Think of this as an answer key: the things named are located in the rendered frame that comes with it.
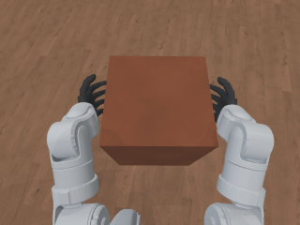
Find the left robot forearm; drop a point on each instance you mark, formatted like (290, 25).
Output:
(69, 143)

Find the left robot upper arm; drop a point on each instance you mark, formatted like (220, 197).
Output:
(86, 214)

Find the right robot upper arm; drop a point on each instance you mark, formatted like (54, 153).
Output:
(220, 213)

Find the right robot forearm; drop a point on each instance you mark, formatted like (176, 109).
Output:
(249, 146)

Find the robot left hand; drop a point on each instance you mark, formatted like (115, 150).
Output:
(86, 93)

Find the robot right hand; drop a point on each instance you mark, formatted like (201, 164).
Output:
(227, 97)

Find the carton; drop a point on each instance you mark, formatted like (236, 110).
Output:
(158, 111)

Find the robot left thigh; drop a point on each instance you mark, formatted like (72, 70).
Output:
(126, 217)

